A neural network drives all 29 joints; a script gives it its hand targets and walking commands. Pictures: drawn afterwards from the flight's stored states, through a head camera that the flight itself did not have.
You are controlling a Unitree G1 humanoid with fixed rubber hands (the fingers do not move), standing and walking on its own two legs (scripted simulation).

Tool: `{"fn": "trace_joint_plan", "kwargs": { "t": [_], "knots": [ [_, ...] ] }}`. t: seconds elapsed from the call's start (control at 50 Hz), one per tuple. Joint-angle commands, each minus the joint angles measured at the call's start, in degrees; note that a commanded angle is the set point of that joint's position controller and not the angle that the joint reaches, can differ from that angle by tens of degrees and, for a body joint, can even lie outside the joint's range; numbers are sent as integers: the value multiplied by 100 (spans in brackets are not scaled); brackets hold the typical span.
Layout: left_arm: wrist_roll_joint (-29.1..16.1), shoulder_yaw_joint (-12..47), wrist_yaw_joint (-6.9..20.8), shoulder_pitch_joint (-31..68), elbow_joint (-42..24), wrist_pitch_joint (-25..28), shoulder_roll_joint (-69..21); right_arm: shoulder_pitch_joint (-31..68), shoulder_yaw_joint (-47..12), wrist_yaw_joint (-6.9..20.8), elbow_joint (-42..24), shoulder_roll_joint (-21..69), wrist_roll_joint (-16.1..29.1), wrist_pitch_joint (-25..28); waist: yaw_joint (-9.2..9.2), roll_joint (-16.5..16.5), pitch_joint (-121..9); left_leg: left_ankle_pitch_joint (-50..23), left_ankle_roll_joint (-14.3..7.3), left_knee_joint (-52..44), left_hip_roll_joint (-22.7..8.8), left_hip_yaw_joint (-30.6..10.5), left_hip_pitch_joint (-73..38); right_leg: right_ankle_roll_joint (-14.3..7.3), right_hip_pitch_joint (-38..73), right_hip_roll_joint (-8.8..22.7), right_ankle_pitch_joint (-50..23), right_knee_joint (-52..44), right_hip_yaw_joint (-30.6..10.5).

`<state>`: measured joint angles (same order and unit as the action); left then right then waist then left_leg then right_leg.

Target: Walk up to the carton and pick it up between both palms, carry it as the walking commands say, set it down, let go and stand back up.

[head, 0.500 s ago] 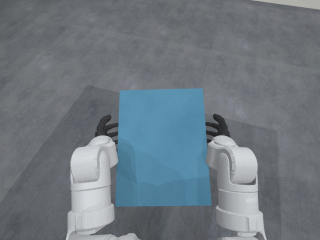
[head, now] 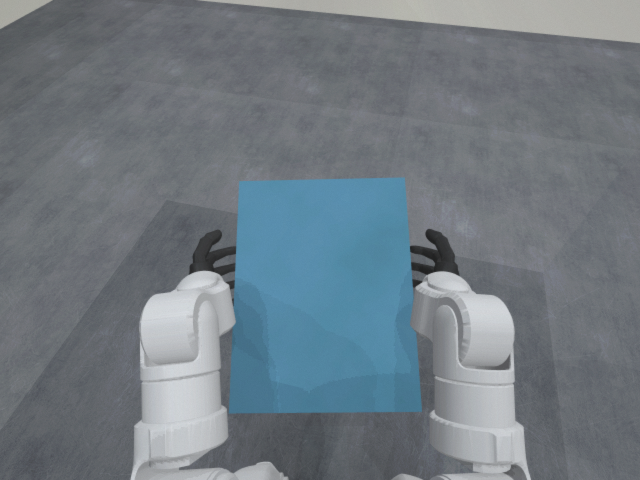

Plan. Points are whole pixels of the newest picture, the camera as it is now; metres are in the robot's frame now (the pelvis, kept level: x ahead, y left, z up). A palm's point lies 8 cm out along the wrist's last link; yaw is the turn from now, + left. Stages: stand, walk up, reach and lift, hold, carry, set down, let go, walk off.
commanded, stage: carry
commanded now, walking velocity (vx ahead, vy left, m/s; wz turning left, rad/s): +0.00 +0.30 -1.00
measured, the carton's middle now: (325, 301) +0.35 +0.00 -0.02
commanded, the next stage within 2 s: none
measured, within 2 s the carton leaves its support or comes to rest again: neither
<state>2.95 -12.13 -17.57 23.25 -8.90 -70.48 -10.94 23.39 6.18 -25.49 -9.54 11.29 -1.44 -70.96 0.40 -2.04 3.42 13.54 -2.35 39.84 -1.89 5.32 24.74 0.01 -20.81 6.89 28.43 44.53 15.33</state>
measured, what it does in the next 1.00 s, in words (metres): walks backwards, turning right: left foot, then right foot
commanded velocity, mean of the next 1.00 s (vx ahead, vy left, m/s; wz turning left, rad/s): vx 0.00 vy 0.30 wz -1.00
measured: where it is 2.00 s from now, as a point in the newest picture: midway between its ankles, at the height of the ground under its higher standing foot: outside the picture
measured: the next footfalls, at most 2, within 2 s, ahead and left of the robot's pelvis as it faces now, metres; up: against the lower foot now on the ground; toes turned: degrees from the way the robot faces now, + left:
left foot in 0.36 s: +0.00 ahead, +0.17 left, +0.00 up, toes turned -5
right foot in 0.72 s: -0.22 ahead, -0.04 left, +0.00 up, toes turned -32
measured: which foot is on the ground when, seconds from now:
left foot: down 0.00-0.02, up 0.04-0.34, down 0.36-0.72, up 0.74-1.00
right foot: down 0.00-0.40, up 0.42-0.70, down 0.72-1.00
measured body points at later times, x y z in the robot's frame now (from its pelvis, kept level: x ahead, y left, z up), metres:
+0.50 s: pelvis -0.14 +0.08 +0.00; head -0.07 +0.07 +0.45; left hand +0.20 +0.14 +0.04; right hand +0.14 -0.13 +0.05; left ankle -0.04 +0.17 -0.71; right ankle -0.06 -0.08 -0.66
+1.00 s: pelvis -0.23 +0.15 +0.01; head -0.18 +0.05 +0.44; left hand +0.11 +0.03 +0.06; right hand -0.07 -0.17 +0.04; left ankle -0.14 +0.24 -0.68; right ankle -0.25 -0.02 -0.71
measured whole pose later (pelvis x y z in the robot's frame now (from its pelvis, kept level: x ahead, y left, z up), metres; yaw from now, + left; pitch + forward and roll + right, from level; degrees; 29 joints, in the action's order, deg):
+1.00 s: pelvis -0.23 +0.15 +0.01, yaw -38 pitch +3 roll +5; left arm 3.0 -10.9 -19.4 27.6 -10.9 -72.7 -11.9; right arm 24.1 7.7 -22.5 -14.8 10.5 -3.5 -72.8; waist 2.0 0.2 9.7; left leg 28.5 4.0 51.0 2.0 5.8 29.0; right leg 3.5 -30.6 4.2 12.6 39.5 -10.2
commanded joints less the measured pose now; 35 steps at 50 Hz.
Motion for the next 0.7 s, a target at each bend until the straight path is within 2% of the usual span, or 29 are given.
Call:
{"fn": "trace_joint_plan", "kwargs": {
  "t": [0.0, 0.02, 0.04, 0.06, 0.08, 0.1, 0.14, 0.2, 0.26, 0.28, 0.3, 0.32, 0.34, 0.36, 0.38, 0.4, 0.42, 0.44, 0.46, 0.48, 0.5, 0.52, 0.56, 0.6, 0.62, 0.64, 0.66, 0.68],
  "knots": [
    [-2477, 4049, 2635, 4100, -262, -106, -5617, 3838, -3004, 3228, -265, 5634, 1981, -12, -222, 1716, -2744, 1620, 283, 1128, -130, 280, 1079, -822, 2120, 2013, -2650, -2451, -4335],
    [-2444, 4039, 2596, 4223, -324, -89, -5577, 3980, -3052, 3255, -395, 5663, 2061, -38, -136, 2101, -2391, 2485, 483, 2294, -8, -487, 1525, -1386, 1808, 2640, -3543, -2789, -5451],
    [-2412, 4011, 2598, 4285, -367, -88, -5549, 4200, -3056, 3236, -448, 5715, 2147, -32, -112, 1412, -2352, 2164, 470, 2827, -320, -943, 1137, -1232, 1518, 2376, -3113, -2670, -4966],
    [-2342, 3906, 2643, 4180, -289, -136, -5508, 4114, -2966, 3225, -218, 5743, 2092, -55, -177, 932, -2194, 1804, 444, 2826, -322, -851, 856, -936, 1087, 2078, -1772, -2778, -4373],
    [-2348, 3834, 2657, 4397, -292, -137, -5466, 4135, -2975, 3235, -62, 5847, 2101, -43, -188, 805, -1946, 1558, 428, 2673, -395, -943, 745, -683, 868, 1709, -1232, -2762, -3933],
    [-2430, 3799, 2659, 4570, -328, -128, -5520, 4241, -3038, 3245, -99, 5907, 2142, -31, -172, 970, -1899, 1418, 464, 2397, -359, -906, 709, -530, 715, 1488, -1136, -2744, -3745],
    [-2453, 3677, 2647, 4621, -402, -104, -5503, 4507, -3155, 3199, -180, 5941, 2239, -29, -176, 1315, -1991, 1381, 561, 2110, -123, -670, 688, -527, 829, 1302, -1420, -2722, -3703],
    [-2404, 3505, 2602, 4466, -381, -90, -5497, 4603, -3185, 3134, -248, 5951, 2308, -50, -190, 1603, -2507, 1452, 586, 1545, 82, -670, 464, -552, 1298, 1252, -2183, -2548, -3986],
    [-2425, 3585, 2529, 4331, -589, -61, -5516, 4445, -3186, 3077, -428, 5978, 2325, -23, -192, 1777, -3155, 1615, 533, 772, 229, -759, 117, -512, 1796, 1244, -3236, -2294, -4295],
    [-2441, 3616, 2512, 4319, -713, -43, -5508, 4395, -3171, 3069, -492, 5997, 2342, -9, -185, 1887, -3364, 1650, 488, 386, 275, -760, -195, -437, 1812, 1201, -3379, -2287, -4353],
    [-2429, 3647, 2493, 4268, -766, -35, -5513, 4362, -3160, 3065, -576, 5984, 2352, 4, -158, 2007, -3583, 1641, 402, -179, 300, -713, -710, -251, 1647, 1139, -3467, -2328, -4253],
    [-2447, 3713, 2479, 4354, -924, -15, -5514, 4306, -3133, 3065, -609, 6021, 2362, 16, -110, 2121, -3772, 1608, 281, -937, 339, -552, -1654, 87, 1090, 927, -3268, -2392, -3889],
    [-2468, 3816, 2466, 4468, -1078, -8, -5532, 4270, -3074, 3064, -652, 6034, 2350, 41, -46, 1903, -3900, 1585, 98, -1900, 303, -177, -3037, 543, 104, 504, -2783, -2374, -3139],
    [-2523, 3937, 2461, 4698, -1268, -3, -5558, 4226, -3044, 3070, -677, 6105, 2330, 88, 25, 738, -3836, 1083, -211, -2397, -274, -270, -4121, 870, -1034, -287, -1291, -1545, -1963],
    [-2626, 4032, 2458, 4957, -1502, 12, -5508, 4130, -3007, 3064, -758, 6107, 2334, 147, 48, -1360, -4132, 326, -803, -1901, -2171, -1439, -4237, 683, -1982, -762, -19, 797, -869],
    [-2681, 4039, 2516, 4879, -1607, -21, -5426, 3688, -2898, 3046, -611, 6023, 2221, 194, 127, -1716, -3870, -390, -1367, -1819, -3028, -1329, -3392, 460, -2341, -301, 417, 2442, -936],
    [-2719, 4177, 2510, 5085, -1682, 18, -5439, 3753, -2944, 3087, -578, 6055, 2168, 243, 65, -1109, -3616, -932, -1273, -1612, -2847, -793, -2703, 255, -1985, -75, 168, 3051, -1210],
    [-2734, 4279, 2456, 5096, -1722, 71, -5521, 3863, -3036, 3127, -723, 6072, 2191, 238, -61, -483, -3376, -1414, -833, -1589, -2565, -432, -2469, 155, -1800, -156, -355, 3226, -1176],
    [-2847, 4481, 2441, 5160, -1884, 97, -5666, 4028, -3060, 3126, -1046, 5981, 2201, 271, -79, -463, -3267, -1887, -532, -1451, -2220, -49, -2536, 163, -1734, -129, -724, 2820, -1120],
    [-2843, 4490, 2453, 4952, -1829, 71, -5697, 4209, -3119, 3097, -1338, 5902, 2212, 289, -67, -625, -3306, -2373, -399, -1328, -2059, 223, -2740, 232, -1736, -144, -782, 2406, -1018],
    [-2809, 4478, 2446, 4730, -1693, 19, -5641, 4137, -3099, 3084, -1276, 5823, 2187, 265, -57, -889, -3319, -2743, -393, -1272, -2048, 272, -2966, 326, -1849, -172, -694, 2225, -910],
    [-2712, 4429, 2442, 4486, -1621, -16, -5556, 3998, -3097, 3082, -1173, 5798, 2155, 237, -49, -1090, -3265, -2702, -412, -1251, -2030, 360, -3026, 398, -1802, -188, -542, 2176, -806],
    [-2623, 4417, 2451, 4123, -1392, -111, -5516, 3479, -2993, 3073, -791, 5812, 1989, 183, -63, -1410, -3154, -2284, -409, -1219, -1953, 562, -2780, 369, -1417, -181, -457, 1862, -699],
    [-2561, 4408, 2489, 3894, -1160, -163, -5536, 3159, -3000, 3076, -484, 5875, 1856, 158, -98, -1513, -3119, -1649, -240, -1181, -1856, 809, -2191, 242, -715, -207, -380, 1176, -653],
    [-2536, 4385, 2515, 3787, -1042, -173, -5549, 3072, -3085, 3076, -407, 5909, 1828, 153, -108, -1441, -3150, -1166, -160, -979, -1835, 889, -1810, 136, -223, -197, -245, 747, -773],
    [-2538, 4353, 2550, 3781, -947, -182, -5581, 3087, -3133, 3077, -357, 5946, 1809, 145, -133, -1291, -3207, -507, -104, -587, -1823, 828, -1360, -13, 258, -126, -25, 221, -1160],
    [-2517, 4307, 2593, 3725, -790, -183, -5597, 3148, -3184, 3082, -274, 5935, 1796, 136, -225, -902, -3128, 376, 8, -121, -1780, 797, -510, -210, 933, 118, -65, -504, -1814],
    [-2504, 4215, 2638, 3709, -617, -187, -5650, 3215, -3252, 3080, -239, 5935, 1768, 122, -293, 166, -2610, 1278, 278, 390, -1224, 868, 399, -483, 1074, 648, 193, -1710, -3300]
  ]
}}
